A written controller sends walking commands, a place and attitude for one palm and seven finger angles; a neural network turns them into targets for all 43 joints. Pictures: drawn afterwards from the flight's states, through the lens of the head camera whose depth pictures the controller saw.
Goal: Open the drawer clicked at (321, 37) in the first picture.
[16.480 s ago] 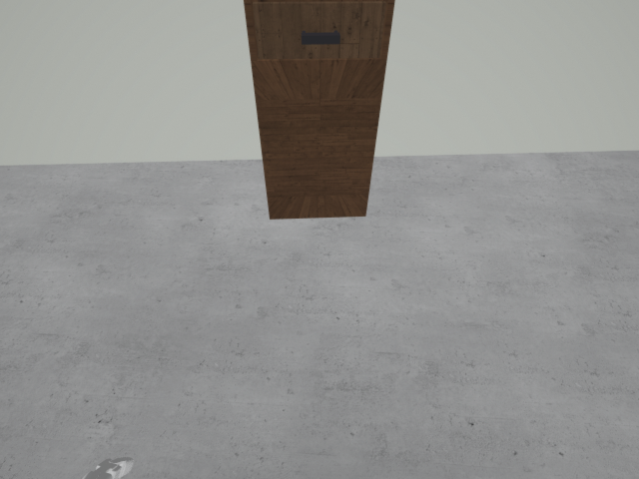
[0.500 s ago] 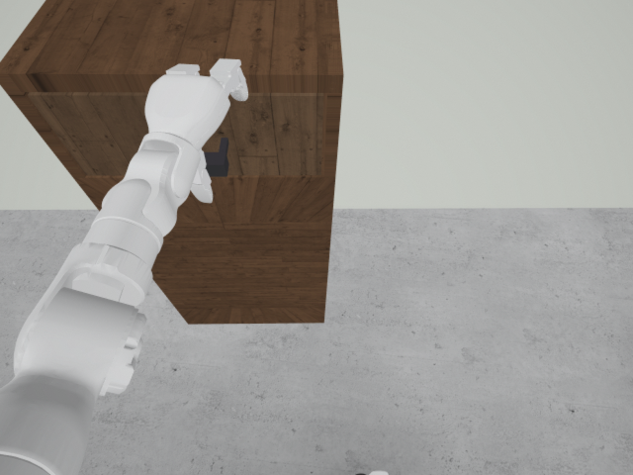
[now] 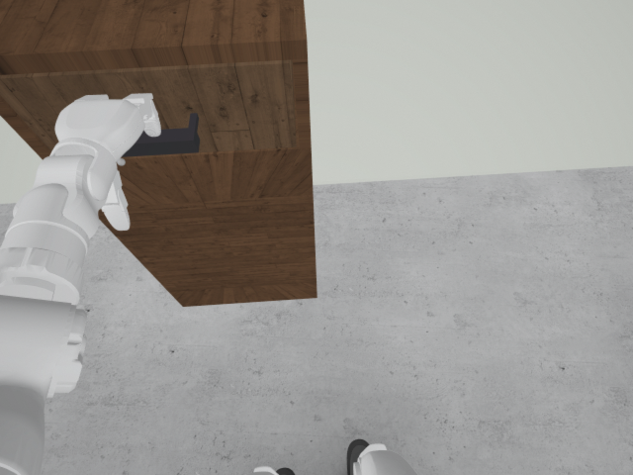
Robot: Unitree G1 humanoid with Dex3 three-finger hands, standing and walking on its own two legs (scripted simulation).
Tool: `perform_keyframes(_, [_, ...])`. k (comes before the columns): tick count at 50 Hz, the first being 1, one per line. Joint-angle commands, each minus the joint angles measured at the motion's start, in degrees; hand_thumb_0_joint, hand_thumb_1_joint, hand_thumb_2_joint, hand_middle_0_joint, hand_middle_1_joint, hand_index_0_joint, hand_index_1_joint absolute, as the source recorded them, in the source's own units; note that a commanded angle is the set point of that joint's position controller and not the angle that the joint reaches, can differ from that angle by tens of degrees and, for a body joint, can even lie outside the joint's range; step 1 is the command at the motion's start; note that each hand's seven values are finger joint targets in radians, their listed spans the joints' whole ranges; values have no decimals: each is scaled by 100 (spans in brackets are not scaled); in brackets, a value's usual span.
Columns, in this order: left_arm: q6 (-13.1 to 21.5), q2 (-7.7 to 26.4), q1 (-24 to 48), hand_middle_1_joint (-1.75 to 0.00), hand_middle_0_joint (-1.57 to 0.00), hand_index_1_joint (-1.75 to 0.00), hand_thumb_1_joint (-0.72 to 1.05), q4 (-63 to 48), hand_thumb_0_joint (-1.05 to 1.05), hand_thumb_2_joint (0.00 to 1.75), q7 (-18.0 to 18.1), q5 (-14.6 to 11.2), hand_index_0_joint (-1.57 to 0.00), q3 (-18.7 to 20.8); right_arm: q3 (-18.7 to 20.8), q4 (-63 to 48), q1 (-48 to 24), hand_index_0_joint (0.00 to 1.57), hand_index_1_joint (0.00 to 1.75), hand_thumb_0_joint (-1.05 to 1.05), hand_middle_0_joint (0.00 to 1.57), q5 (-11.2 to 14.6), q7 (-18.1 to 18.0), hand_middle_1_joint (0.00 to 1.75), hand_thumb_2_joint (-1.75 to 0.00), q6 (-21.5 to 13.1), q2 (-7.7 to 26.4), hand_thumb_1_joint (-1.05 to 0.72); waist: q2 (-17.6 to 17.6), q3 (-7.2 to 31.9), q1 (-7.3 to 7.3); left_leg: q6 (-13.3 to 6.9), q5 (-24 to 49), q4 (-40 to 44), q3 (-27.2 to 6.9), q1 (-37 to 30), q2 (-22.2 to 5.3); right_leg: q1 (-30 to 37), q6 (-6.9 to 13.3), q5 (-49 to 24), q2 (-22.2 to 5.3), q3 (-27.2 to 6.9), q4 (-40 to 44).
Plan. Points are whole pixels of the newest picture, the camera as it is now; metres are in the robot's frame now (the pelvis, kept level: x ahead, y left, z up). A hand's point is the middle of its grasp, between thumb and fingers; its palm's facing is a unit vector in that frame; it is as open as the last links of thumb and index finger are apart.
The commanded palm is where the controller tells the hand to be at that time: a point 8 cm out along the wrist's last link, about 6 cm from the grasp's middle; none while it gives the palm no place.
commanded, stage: move the hooked fingers above the handle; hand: left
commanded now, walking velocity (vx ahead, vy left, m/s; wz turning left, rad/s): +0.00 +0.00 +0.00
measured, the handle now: (158, 131) +0.58 +0.21 +0.05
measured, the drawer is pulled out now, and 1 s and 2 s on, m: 0.00 0.00 0.00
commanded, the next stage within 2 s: lower the fingers behind the handle in 1.58 s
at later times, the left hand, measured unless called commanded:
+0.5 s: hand (141, 116) +0.53 +0.19 +0.12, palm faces -0.06 +0.00 -1.00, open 13.4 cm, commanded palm +0.50 +0.22 +0.15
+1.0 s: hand (145, 106) +0.54 +0.19 +0.13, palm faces +0.11 -0.02 -0.99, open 13.1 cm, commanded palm +0.51 +0.22 +0.16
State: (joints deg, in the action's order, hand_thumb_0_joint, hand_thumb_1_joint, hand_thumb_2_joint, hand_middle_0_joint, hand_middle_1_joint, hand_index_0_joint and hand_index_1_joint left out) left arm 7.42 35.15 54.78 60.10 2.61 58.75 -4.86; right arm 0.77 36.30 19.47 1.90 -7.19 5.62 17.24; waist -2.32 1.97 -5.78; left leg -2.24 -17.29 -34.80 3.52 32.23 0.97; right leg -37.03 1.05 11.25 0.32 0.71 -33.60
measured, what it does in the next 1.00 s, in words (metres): stands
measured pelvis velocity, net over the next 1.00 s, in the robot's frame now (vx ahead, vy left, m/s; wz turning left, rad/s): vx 0.03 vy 0.01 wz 0.01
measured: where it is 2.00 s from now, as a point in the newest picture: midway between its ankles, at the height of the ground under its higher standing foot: outside the picture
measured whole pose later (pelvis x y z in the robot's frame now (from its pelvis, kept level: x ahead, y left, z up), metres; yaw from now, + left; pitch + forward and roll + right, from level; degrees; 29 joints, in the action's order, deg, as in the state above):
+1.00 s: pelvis +0.03 +0.01 +0.00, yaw +0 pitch +15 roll -1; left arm -1.1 24.4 59.8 63.3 16.0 61.0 -6.1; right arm 1.8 42.8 18.6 0.3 -1.1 7.1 17.0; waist -3.5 7.1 -5.4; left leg -2.9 -19.6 -34.9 2.8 30.6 1.4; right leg -34.9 0.2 13.4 -0.1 1.3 -33.1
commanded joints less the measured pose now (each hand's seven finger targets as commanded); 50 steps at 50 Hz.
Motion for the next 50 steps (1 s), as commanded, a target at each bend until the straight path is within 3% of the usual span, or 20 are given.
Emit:
perform_keyframes(1, [822, 306, 4245, -120, -30, -120, -50, -2838, 0, 30, 762, -235, -30, -282, 522, -170, 782, 20, 30, 0, 20, -133, 136, 30, -90, -369, 661, -90, -675, 3640, -438, -10, 1375, 33, -524, -2054, -13, 954, 51, -466, 76, -207, 244])
perform_keyframes(3, [731, 507, 4123, -120, -30, -120, -50, -2732, 0, 30, 1086, -307, -30, 10, 599, 104, 916, 20, 30, 0, 20, -177, 235, 30, -90, -382, 750, -90, -906, 3675, -406, 109, 1900, -65, -626, -2341, -23, 739, 92, -682, 141, -100, 183])
perform_keyframes(5, [434, 316, 4108, -120, -30, -120, -50, -2222, 0, 30, 1337, -321, -30, -67, 569, 331, 942, 20, 30, 0, 20, -179, 335, 30, -90, -335, 749, -90, -755, 3173, -485, 167, 1998, -53, -659, -2110, -25, 585, 99, -690, 170, 15, 169])
perform_keyframes(7, [-20, 437, 3891, -120, -30, -120, -50, -1501, 0, 30, 1570, -265, -30, 84, 497, 472, 870, 20, 30, 0, 20, -179, 457, 30, -90, -266, 766, -90, -594, 2765, -417, 170, 1948, 70, -601, -1686, -11, 702, 108, -700, 181, 67, 213])
perform_keyframes(8, [-308, 777, 3695, -120, -30, -120, -50, -1074, 0, 30, 1664, -177, -30, 388, 453, 520, 805, 20, 30, 0, 20, -168, 502, 30, -90, -229, 788, -90, -601, 2567, -315, 172, 1802, 154, -550, -1385, 1, 806, 128, -658, 176, 75, 211])
perform_keyframes(10, [-874, 930, 3615, -120, -30, -120, -50, -571, 0, 30, 1710, 30, -30, 439, 349, 478, 634, 20, 30, 0, 20, -190, 576, 30, -90, -158, 792, -90, -627, 2538, -154, 183, 1894, 245, -442, -1017, 16, 1141, 151, -878, 149, 85, 139])
perform_keyframes(11, [-1109, 1219, 3415, -120, -30, -120, -50, -330, 0, 30, 1667, 147, -30, 693, 336, 424, 533, 20, 30, 0, 20, -194, 586, 30, -90, -112, 812, -90, -453, 2733, 13, 168, 2126, 228, -359, -880, 15, 1532, 162, -1211, 139, 39, 97])
perform_keyframes(15, [-1704, 1221, 3092, -120, -30, -120, -50, 151, 0, 30, 1328, 345, -30, 461, 261, 216, 275, 20, 30, 0, 20, -94, 533, 30, -90, 120, 798, -90, 483, 2198, -29, 72, 1686, 455, -179, -290, 33, 2053, 40, -1367, 109, 9, 269])
perform_keyframes(20, [-1641, 1376, 2423, -120, -30, -120, -50, 319, 0, 30, 735, 198, -30, 514, 187, -130, 27, 20, 30, 0, 20, -1, 312, 30, -90, 232, 741, -90, 1038, 2104, 103, -4, 1093, 657, -56, -176, 49, 2494, -38, -1066, 21, -81, 417])
perform_keyframes(25, [-943, 1332, 1922, -120, -30, -120, -50, -84, 0, 30, 315, 176, -30, 481, 146, -457, -33, 20, 30, 0, 20, 18, 149, 30, -90, 132, 702, -90, 1078, 1934, 154, -44, 632, 656, -36, -179, 23, 2349, -60, -639, -28, -172, 487])
perform_keyframes(29, [-52, 1208, 2614, -120, -30, -120, -50, -1288, 0, 30, 386, 127, -30, 459, 266, -541, 182, 20, 30, 0, 20, -32, 118, 30, -90, -71, 647, -90, 439, 2411, 18, -85, 732, 455, -157, -635, 28, 2062, -26, -579, -12, -266, 392])
perform_keyframes(31, [337, 682, 3341, -120, -30, -120, -50, -2020, 0, 30, 520, 39, -30, 70, 376, -440, 338, 20, 30, 0, 20, -79, 161, 30, -90, -162, 583, -90, 82, 2632, -231, -87, 971, 314, -269, -1203, 16, 1604, 1, -556, 35, -236, 391])
perform_keyframes(35, [593, 451, 3932, -120, -30, -120, -50, -2544, 0, 30, 1023, -73, -30, 10, 539, -68, 685, 20, 30, 0, 20, -164, 277, 30, -90, -326, 625, -90, -708, 3187, -344, 51, 1678, 96, -540, -2143, 1, 903, 80, -610, 135, -101, 245])
perform_keyframes(36, [558, 285, 4042, -120, -30, -120, -50, -2520, 0, 30, 1130, -135, -30, -98, 546, 23, 735, 20, 30, 0, 20, -186, 317, 30, -90, -351, 637, -90, -575, 3248, -393, 72, 1921, 33, -570, -2200, 0, 874, 76, -723, 153, -75, 243])
perform_keyframes(37, [487, 512, 4044, -120, -30, -120, -50, -2395, 0, 30, 1275, -123, -30, 125, 563, 152, 790, 20, 30, 0, 20, -191, 350, 30, -90, -354, 669, -90, -687, 3289, -350, 152, 2067, 29, -648, -2217, -21, 805, 92, -739, 173, -23, 183])
perform_keyframes(38, [330, 262, 3969, -120, -30, -120, -50, -2138, 0, 30, 1383, -132, -30, -41, 555, 210, 773, 20, 30, 0, 20, -192, 400, 30, -90, -340, 662, -90, -663, 3111, -386, 177, 2095, 27, -655, -2166, -9, 717, 100, -722, 191, 26, 181])
perform_keyframes(42, [-575, 829, 3556, -120, -30, -120, -50, -768, 0, 30, 1686, 50, -30, 465, 410, 394, 647, 20, 30, 0, 20, -182, 539, 30, -90, -211, 731, -90, -418, 2608, -199, 167, 1973, 201, -498, -1250, 28, 1068, 128, -868, 179, 66, 145])
perform_keyframes(46, [-1365, 1036, 3086, -120, -30, -120, -50, -136, 0, 30, 1468, 299, -30, 597, 353, 264, 474, 20, 30, 0, 20, -175, 599, 30, -90, -35, 775, -90, 19, 2805, 66, 145, 2443, 264, -318, -856, 11, 1855, 132, -1564, 164, 57, 77])
perform_keyframes(49, [-1621, 968, 3026, -120, -30, -120, -50, 137, 0, 30, 1227, 363, -30, 378, 314, 164, 338, 20, 30, 0, 20, -101, 547, 30, -90, 96, 787, -90, 522, 2213, -31, 65, 1763, 450, -219, -468, 14, 1907, 55, -1295, 133, 37, 255])
perform_keyframes(50, [-1632, 1059, 2809, -120, -30, -120, -50, 172, 0, 30, 1139, 369, -30, 447, 309, 102, 288, 20, 30, 0, 20, -77, 513, 30, -90, 119, 785, -90, 636, 2234, 44, 39, 1614, 499, -181, -428, 23, 2040, 49, -1210, 125, 17, 288])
